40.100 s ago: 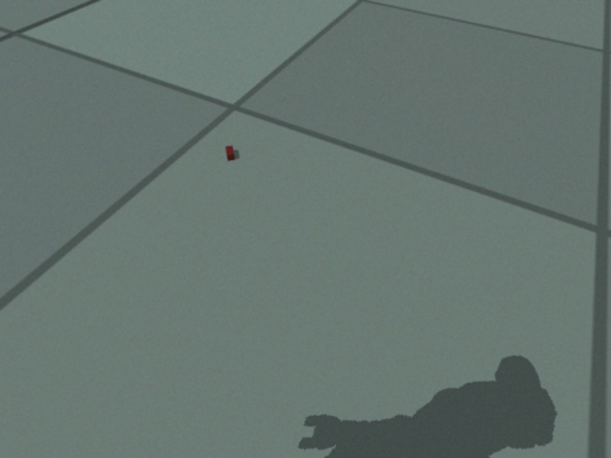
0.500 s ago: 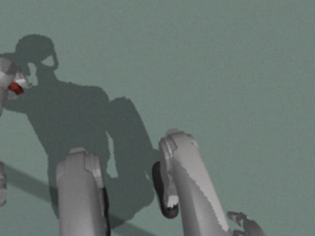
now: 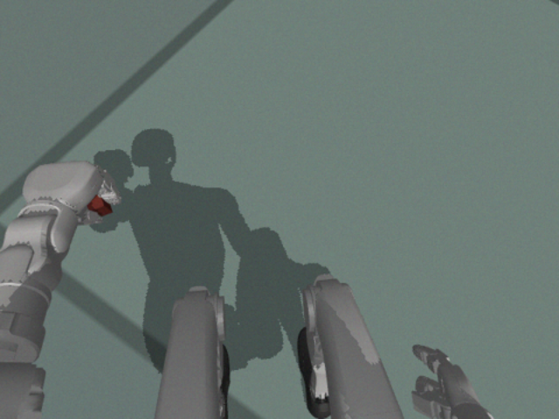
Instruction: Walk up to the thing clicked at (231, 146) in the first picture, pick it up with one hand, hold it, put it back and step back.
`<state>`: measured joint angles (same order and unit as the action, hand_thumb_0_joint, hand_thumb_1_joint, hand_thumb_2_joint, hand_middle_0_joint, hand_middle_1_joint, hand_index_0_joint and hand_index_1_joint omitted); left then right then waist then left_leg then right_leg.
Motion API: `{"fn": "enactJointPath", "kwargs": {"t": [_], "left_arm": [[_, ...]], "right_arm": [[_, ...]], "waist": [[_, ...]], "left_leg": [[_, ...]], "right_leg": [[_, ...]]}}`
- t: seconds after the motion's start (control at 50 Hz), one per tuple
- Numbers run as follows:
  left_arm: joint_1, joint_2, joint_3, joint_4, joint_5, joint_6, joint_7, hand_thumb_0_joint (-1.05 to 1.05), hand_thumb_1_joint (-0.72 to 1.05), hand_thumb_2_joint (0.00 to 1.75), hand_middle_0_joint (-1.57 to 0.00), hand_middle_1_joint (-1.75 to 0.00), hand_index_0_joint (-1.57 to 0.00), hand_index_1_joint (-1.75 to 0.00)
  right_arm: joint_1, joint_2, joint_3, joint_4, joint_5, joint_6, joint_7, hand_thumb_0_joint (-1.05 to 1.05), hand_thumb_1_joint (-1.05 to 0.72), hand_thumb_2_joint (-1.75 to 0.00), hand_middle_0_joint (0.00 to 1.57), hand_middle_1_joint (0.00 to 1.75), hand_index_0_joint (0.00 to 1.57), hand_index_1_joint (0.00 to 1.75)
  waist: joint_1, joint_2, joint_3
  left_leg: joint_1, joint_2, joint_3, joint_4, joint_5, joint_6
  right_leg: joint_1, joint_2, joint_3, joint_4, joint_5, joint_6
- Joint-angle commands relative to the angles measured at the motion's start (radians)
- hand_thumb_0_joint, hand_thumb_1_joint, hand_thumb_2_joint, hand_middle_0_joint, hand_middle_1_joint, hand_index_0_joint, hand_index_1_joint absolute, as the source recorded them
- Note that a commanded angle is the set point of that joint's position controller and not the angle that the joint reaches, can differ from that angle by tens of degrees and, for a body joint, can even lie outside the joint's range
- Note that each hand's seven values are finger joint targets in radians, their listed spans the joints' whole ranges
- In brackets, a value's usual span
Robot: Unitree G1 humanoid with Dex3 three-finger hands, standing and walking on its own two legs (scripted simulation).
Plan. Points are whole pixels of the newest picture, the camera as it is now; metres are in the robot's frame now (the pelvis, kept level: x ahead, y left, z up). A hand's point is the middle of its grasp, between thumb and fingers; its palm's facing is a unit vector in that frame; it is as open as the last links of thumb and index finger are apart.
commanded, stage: lift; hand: left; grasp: from above
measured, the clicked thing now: (82, 207) +0.44 +0.29 -0.12
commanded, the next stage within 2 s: hold in 0.88 s
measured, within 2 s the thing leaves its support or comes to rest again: neither
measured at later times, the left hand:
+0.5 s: hand (34, 196) +0.37 +0.23 +0.09, palm faces -0.43 -0.09 -0.90, open 4.8 cm
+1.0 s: hand out of the picture +0.38 +0.23 +0.17, palm faces -0.44 -0.09 -0.89, open 4.8 cm
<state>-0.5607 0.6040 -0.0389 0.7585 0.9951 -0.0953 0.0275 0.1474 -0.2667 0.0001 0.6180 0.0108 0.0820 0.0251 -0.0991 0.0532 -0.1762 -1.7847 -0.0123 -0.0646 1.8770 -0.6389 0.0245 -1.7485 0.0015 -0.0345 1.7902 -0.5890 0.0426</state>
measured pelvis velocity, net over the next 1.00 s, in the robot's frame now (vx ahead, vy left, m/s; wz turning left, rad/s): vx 0.07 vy -0.01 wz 0.02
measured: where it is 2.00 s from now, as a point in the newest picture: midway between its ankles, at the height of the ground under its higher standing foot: (266, 397)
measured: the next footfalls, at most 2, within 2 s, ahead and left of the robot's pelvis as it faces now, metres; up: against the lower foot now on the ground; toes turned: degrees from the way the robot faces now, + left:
none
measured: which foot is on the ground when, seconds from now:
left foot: down 0.00-1.00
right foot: down 0.00-1.00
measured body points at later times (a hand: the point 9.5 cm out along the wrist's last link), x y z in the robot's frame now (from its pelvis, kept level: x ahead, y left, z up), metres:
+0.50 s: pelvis +0.03 -0.01 +0.17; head +0.11 +0.00 +0.61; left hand +0.38 +0.24 +0.14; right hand +0.14 -0.27 +0.05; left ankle +0.08 +0.11 -0.47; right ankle +0.10 -0.14 -0.47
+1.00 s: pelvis +0.07 -0.01 +0.24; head +0.11 -0.01 +0.68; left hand +0.40 +0.23 +0.22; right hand +0.17 -0.26 +0.11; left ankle +0.08 +0.11 -0.47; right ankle +0.10 -0.14 -0.47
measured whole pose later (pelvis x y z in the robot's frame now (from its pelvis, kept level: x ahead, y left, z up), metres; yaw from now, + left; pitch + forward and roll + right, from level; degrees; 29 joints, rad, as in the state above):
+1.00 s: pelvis +0.07 -0.01 +0.24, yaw +1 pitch +10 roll -1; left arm -0.32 0.40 -0.20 0.80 0.98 0.00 0.10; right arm 0.25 -0.24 -0.03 0.73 0.05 0.01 -0.05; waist -0.04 0.04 -0.08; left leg -0.62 0.01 0.00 0.84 -0.39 0.01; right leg -0.62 0.01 0.03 0.79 -0.34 0.02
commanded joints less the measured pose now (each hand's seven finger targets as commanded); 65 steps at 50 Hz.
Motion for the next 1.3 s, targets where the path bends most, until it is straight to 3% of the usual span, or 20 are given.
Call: {"fn": "enactJointPath", "kwargs": {"t": [0.0,0.08,0.14,0.2,0.26,0.3,0.32,0.34,0.4,0.42,0.46,0.64,0.7,0.74,0.84,0.92,0.94,1.06,1.2,1.28], "left_arm": [[-0.215,0.223,0.066,-0.231,-0.022,0.025,0.03,0.0,0.9,0.0,-1.2,-0.09,-1.25,-0.04],[-0.167,0.182,0.04,-0.272,-0.031,0.04,0.035,0.0,0.89,0.0,-1.2,-0.07,-1.25,-0.03],[-0.098,0.166,0.04,-0.229,-0.031,0.046,0.045,0.0,0.89,0.0,-1.22,-0.04,-1.26,-0.01],[-0.136,0.149,0.031,-0.248,-0.023,0.04,0.063,0.0,0.89,0.01,-1.23,-0.06,-1.26,-0.03],[-0.109,0.092,-0.011,-0.193,-0.024,0.04,0.078,0.0,0.91,0.0,-1.24,-0.05,-1.27,-0.01],[-0.075,0.103,0.002,-0.183,-0.023,0.042,0.093,0.0,0.9,0.0,-1.22,-0.07,-1.26,-0.03],[-0.065,0.112,0.011,-0.169,-0.02,0.044,0.099,0.0,0.88,0.01,-1.22,-0.06,-1.25,-0.03],[-0.081,0.091,-0.009,-0.18,-0.014,0.042,0.104,0.0,0.89,0.0,-1.22,-0.08,-1.26,-0.04],[-0.069,0.061,-0.028,-0.148,-0.006,0.05,0.124,0.0,0.89,0.0,-1.22,-0.09,-1.26,-0.04],[-0.069,0.078,-0.013,-0.137,-0.004,0.053,0.132,0.0,0.91,0.0,-1.23,-0.07,-1.27,-0.03],[-0.102,0.051,-0.037,-0.13,-0.004,0.057,0.14,0.0,0.92,0.0,-1.23,-0.09,-1.27,-0.05],[-0.05,0.038,-0.046,-0.082,0.002,0.096,0.159,0.0,0.87,0.01,-1.22,-0.04,-1.24,-0.02],[-0.065,-0.007,-0.08,-0.094,-0.014,0.111,0.149,0.0,0.89,0.02,-1.22,-0.07,-1.26,-0.04],[-0.048,0.021,-0.063,-0.086,-0.016,0.113,0.138,0.0,0.86,0.02,-1.21,-0.05,-1.24,-0.02],[-0.071,-0.009,-0.088,-0.142,-0.02,0.099,0.117,0.0,0.89,0.03,-1.23,-0.04,-1.26,-0.01],[-0.083,0.007,-0.075,-0.149,-0.016,0.094,0.114,0.0,0.88,0.04,-1.22,-0.06,-1.25,-0.03],[-0.061,0.006,-0.078,-0.134,-0.009,0.097,0.113,0.0,0.88,0.06,-1.23,-0.06,-1.26,-0.03],[-0.059,0.013,-0.084,-0.144,0.009,0.094,0.088,0.0,0.87,0.02,-1.21,-0.04,-1.25,-0.01],[-0.06,0.001,-0.093,-0.2,-0.019,0.082,0.047,0.0,0.9,0.01,-1.21,-0.06,-1.25,-0.02],[-0.035,0.009,-0.092,-0.214,-0.013,0.081,0.033,0.0,0.88,0.0,-1.19,-0.07,-1.23,-0.02]], "right_arm": [[0.123,-0.181,-0.077,-0.052,0.013,-0.026,-0.036,0.0,-0.89,-0.9,0.2,0.3,0.2,0.3],[0.099,-0.16,-0.071,-0.048,0.022,-0.042,-0.058,0.0,-0.9,-0.9,0.2,0.3,0.2,0.3],[0.092,-0.142,-0.065,-0.035,0.028,-0.06,-0.073,0.0,-0.9,-0.9,0.2,0.3,0.2,0.3],[0.098,-0.137,-0.067,-0.021,0.028,-0.08,-0.084,0.0,-0.9,-0.9,0.2,0.3,0.2,0.3],[0.095,-0.129,-0.065,-0.007,0.031,-0.1,-0.089,0.0,-0.9,-0.9,0.2,0.3,0.2,0.3],[0.095,-0.127,-0.071,-0.008,0.033,-0.111,-0.09,0.0,-0.9,-0.9,0.2,0.3,0.2,0.3],[0.093,-0.126,-0.071,0.0,0.035,-0.114,-0.09,0.0,-0.9,-0.9,0.2,0.3,0.2,0.3],[0.098,-0.12,-0.072,0.001,0.034,-0.117,-0.089,0.0,-0.9,-0.9,0.2,0.3,0.2,0.3],[0.109,-0.117,-0.073,0.013,0.035,-0.126,-0.091,0.0,-0.9,-0.9,0.2,0.3,0.2,0.3],[0.111,-0.123,-0.075,0.016,0.035,-0.128,-0.092,0.0,-0.9,-0.9,0.2,0.3,0.2,0.3],[0.121,-0.12,-0.076,0.02,0.033,-0.131,-0.092,0.0,-0.9,-0.9,0.2,0.3,0.2,0.3],[0.124,-0.124,-0.088,0.028,0.035,-0.128,-0.087,0.0,-0.9,-0.9,0.2,0.3,0.2,0.3],[0.126,-0.119,-0.089,0.027,0.033,-0.123,-0.087,0.0,-0.9,-0.9,0.2,0.3,0.2,0.3],[0.125,-0.125,-0.091,0.024,0.036,-0.123,-0.088,0.0,-0.9,-0.9,0.2,0.3,0.2,0.3],[0.108,-0.115,-0.087,0.012,0.038,-0.12,-0.088,0.0,-0.9,-0.9,0.2,0.3,0.2,0.3],[0.112,-0.118,-0.086,0.014,0.039,-0.115,-0.09,0.0,-0.9,-0.9,0.2,0.3,0.2,0.3],[0.105,-0.117,-0.086,0.013,0.04,-0.112,-0.09,0.0,-0.9,-0.9,0.2,0.3,0.2,0.3],[0.093,-0.121,-0.089,0.009,0.044,-0.103,-0.088,0.0,-0.9,-0.9,0.2,0.3,0.2,0.3],[0.069,-0.123,-0.086,-0.011,0.049,-0.099,-0.089,0.0,-0.89,-0.9,0.2,0.3,0.2,0.3],[0.058,-0.124,-0.086,-0.02,0.05,-0.096,-0.089,0.0,-0.89,-0.9,0.2,0.3,0.2,0.3]], "waist": [[-0.01,0.131,-0.565],[-0.007,0.106,-0.497],[-0.005,0.053,-0.413],[-0.001,0.057,-0.39],[-0.006,0.043,-0.332],[0.004,0.022,-0.314],[0.014,0.022,-0.31],[0.009,0.026,-0.317],[0.012,0.02,-0.289],[0.02,0.013,-0.292],[0.014,0.03,-0.284],[0.052,0.012,-0.254],[0.04,-0.002,-0.242],[0.049,-0.012,-0.215],[0.051,-0.011,-0.214],[0.045,-0.007,-0.209],[0.057,-0.02,-0.19],[0.066,-0.003,-0.184],[0.068,-0.005,-0.163],[0.08,-0.014,-0.151]], "left_leg": [[0.588,0.012,-0.024,-0.443,0.098,0.002],[0.665,0.012,-0.016,-0.549,0.052,0.001],[0.686,0.008,-0.001,-0.605,0.059,0.003],[0.761,0.012,-0.005,-0.673,0.07,0.0],[0.818,0.011,-0.001,-0.74,0.075,-0.003],[0.84,0.004,0.015,-0.774,0.078,0.0],[0.859,0.002,0.024,-0.788,0.098,-0.001],[0.882,-0.003,0.034,-0.798,0.123,-0.002],[0.937,-0.004,0.043,-0.841,0.191,-0.005],[0.963,-0.002,0.04,-0.862,0.201,-0.006],[1.011,0.0,0.042,-0.895,0.236,-0.009],[1.188,0.005,0.044,-1.033,0.382,-0.021],[1.224,0.005,0.049,-1.063,0.418,-0.018],[1.235,0.001,0.058,-1.088,0.416,-0.016],[1.302,-0.001,0.057,-1.139,0.444,-0.016],[1.341,0.0,0.059,-1.167,0.472,-0.017],[1.347,-0.001,0.061,-1.18,0.472,-0.016],[1.397,0.0,0.062,-1.219,0.538,-0.022],[1.442,0.0,0.065,-1.263,0.547,-0.022],[1.455,0.001,0.063,-1.279,0.567,-0.024]], "right_leg": [[0.418,0.028,-0.039,-0.297,0.127,-0.063],[0.529,0.035,-0.025,-0.411,0.095,-0.062],[0.613,0.036,-0.007,-0.5,0.086,-0.06],[0.674,0.036,0.004,-0.57,0.096,-0.06],[0.735,0.037,0.015,-0.65,0.097,-0.06],[0.808,0.038,0.032,-0.72,0.078,-0.059],[0.835,0.036,0.037,-0.739,0.088,-0.06],[0.863,0.036,0.044,-0.763,0.102,-0.061],[0.914,0.038,0.045,-0.815,0.165,-0.059],[0.935,0.04,0.041,-0.827,0.175,-0.06],[0.961,0.04,0.041,-0.852,0.216,-0.059],[1.121,0.042,0.035,-0.964,0.332,-0.064],[1.156,0.043,0.038,-1.002,0.373,-0.062],[1.186,0.04,0.042,-1.033,0.372,-0.059],[1.244,0.038,0.046,-1.081,0.394,-0.058],[1.275,0.039,0.05,-1.109,0.42,-0.057],[1.283,0.038,0.048,-1.122,0.419,-0.057],[1.323,0.042,0.044,-1.144,0.464,-0.062],[1.365,0.042,0.047,-1.184,0.47,-0.06],[1.382,0.043,0.046,-1.195,0.482,-0.061]]}}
